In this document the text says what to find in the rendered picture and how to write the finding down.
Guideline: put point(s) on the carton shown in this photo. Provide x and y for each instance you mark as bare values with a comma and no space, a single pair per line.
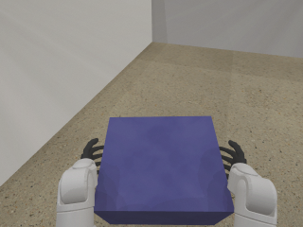
162,170

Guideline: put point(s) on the left robot hand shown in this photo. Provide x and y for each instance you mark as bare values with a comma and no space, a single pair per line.
88,152

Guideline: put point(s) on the right robot forearm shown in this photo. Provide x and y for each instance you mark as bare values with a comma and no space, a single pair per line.
255,197

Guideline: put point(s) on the right robot hand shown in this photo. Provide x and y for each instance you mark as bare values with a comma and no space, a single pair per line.
238,156

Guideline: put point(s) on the left robot forearm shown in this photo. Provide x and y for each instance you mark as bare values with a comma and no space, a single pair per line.
76,195

